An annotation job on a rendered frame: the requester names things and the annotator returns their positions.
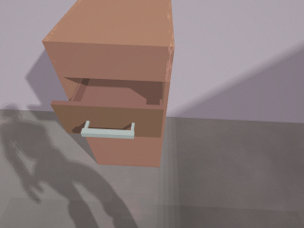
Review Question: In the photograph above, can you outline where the cabinet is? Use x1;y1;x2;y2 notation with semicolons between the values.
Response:
42;0;175;168

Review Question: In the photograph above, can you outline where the drawer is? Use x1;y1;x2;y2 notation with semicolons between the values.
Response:
50;78;164;138

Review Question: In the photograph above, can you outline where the handle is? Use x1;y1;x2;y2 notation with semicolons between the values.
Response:
81;121;135;139

